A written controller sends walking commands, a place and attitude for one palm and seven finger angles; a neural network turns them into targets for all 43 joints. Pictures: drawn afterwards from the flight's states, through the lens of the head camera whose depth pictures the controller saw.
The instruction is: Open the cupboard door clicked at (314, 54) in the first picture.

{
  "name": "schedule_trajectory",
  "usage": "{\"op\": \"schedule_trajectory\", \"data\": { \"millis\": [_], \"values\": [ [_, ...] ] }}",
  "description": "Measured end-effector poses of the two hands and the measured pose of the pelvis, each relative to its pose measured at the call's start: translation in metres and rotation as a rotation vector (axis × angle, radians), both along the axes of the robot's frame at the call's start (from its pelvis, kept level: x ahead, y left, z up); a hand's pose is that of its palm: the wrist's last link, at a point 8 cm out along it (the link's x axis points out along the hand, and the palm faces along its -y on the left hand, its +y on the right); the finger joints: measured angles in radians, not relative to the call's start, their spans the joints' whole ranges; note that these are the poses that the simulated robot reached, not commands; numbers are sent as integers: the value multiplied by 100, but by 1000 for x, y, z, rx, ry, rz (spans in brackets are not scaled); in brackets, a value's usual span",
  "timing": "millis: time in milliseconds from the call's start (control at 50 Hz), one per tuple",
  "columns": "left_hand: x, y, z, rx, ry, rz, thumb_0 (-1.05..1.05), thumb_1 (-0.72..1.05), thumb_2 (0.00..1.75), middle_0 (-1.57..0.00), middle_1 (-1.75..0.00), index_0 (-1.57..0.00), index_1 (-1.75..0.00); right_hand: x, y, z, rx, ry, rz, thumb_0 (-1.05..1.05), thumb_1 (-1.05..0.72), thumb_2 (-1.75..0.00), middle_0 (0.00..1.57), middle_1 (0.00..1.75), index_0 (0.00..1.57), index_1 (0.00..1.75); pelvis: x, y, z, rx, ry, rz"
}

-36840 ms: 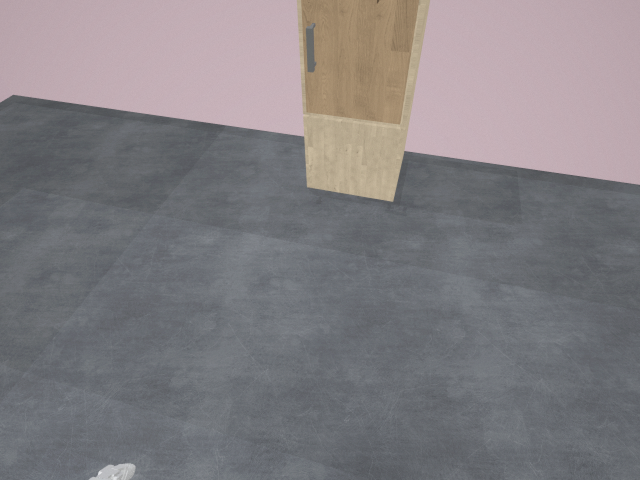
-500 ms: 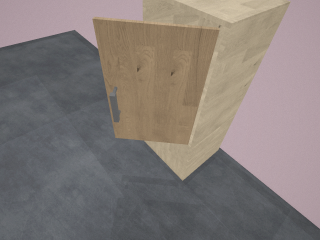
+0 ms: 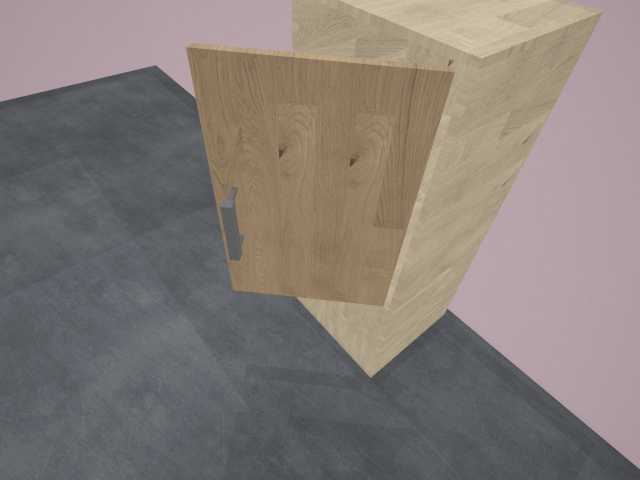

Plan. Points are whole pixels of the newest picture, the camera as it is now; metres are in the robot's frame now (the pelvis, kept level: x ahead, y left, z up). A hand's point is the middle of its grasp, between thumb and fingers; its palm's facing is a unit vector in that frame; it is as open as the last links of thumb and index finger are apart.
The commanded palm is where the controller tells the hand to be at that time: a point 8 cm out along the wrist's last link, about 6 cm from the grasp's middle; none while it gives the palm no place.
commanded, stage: come to a stop and stand still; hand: left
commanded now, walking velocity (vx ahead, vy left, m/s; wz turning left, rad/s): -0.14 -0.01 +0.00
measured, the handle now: (234, 224) +0.58 +0.21 -0.07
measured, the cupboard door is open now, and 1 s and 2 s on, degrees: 45 45 45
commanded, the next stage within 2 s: look again from close up in 1.70 s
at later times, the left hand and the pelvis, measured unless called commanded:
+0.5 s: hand out of the picture +0.07 +0.19 -0.17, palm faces +0.01 -0.98 -0.19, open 7.4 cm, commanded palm none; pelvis +0.01 +0.01 +0.01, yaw -1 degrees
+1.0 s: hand out of the picture -0.03 +0.12 -0.16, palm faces +0.01 -0.99 -0.17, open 7.4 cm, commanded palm none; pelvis -0.01 -0.04 +0.01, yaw -1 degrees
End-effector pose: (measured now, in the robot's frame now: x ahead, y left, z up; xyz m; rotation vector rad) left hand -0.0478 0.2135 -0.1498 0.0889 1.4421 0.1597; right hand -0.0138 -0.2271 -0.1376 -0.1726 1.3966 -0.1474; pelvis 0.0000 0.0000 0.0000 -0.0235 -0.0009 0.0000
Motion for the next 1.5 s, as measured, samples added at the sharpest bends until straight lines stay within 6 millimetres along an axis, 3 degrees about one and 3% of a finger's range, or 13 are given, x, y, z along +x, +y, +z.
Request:
{"op": "schedule_trajectory", "data": {
  "millis": [120, 280, 400, 540, 680, 900, 1100, 1260, 1500],
  "values": [
    [1, 7, -8, -27, 104, 0, 0, 90, 90, -20, -30, -20, -30, 26, 20, 4, -30, -30, -18, 0, -91, -90, 20, 30, 20, 30, 22, 15, -3, 16, -8, -21],
    [60, 26, 1, 6, 5, -31, 1, 90, 90, -20, -30, -20, -30, 32, 36, 12, -35, -15, -37, 1, -92, -90, 20, 30, 20, 30, 21, 26, 9, 4, -13, -12],
    [96, 32, 6, 32, -99, -39, 1, 91, 90, -19, -30, -20, -30, 28, 33, 12, -33, -19, -45, 1, -93, -90, 20, 30, 21, 30, 14, 22, 10, 4, -10, -5],
    [111, 18, 11, 39, -155, -79, 0, 91, 90, -19, -30, -20, -30, 16, 18, 6, -14, -31, -66, 1, -92, -90, 20, 30, 20, 30, 4, 10, 8, 14, -11, -13],
    [95, 3, 16, 63, -156, -109, 0, 93, 90, -19, -30, -20, -30, -1, 0, -1, 22, -24, -88, 0, -92, -90, 20, 30, 20, 30, -4, -9, 7, 27, -15, -25],
    [37, -27, 17, 37, -58, -73, 0, 92, 90, -19, -30, -20, -30, -21, -18, 2, 43, 24, -65, 0, -91, -90, 20, 30, 20, 30, -10, -32, 12, 31, -18, -17],
    [-5, -61, 13, -15, 32, -26, 1, 91, 90, -20, -30, -20, -30, -26, -26, 3, 47, 50, -50, 0, -91, -90, 20, 30, 20, 30, -11, -46, 13, 31, -15, -8],
    [-10, -72, 13, -24, 35, -7, 1, 90, 90, -20, -30, -20, -30, -19, -26, 2, 57, 39, -40, 0, -91, -90, 20, 30, 20, 30, -9, -52, 12, 30, -15, -2],
    [11, -69, 13, -2, -14, -13, 0, 90, 90, -20, -30, -20, -30, -11, -31, 1, 56, 27, -38, 0, -91, -90, 20, 30, 20, 30, -3, -57, 12, 31, -16, 0]
  ]
}}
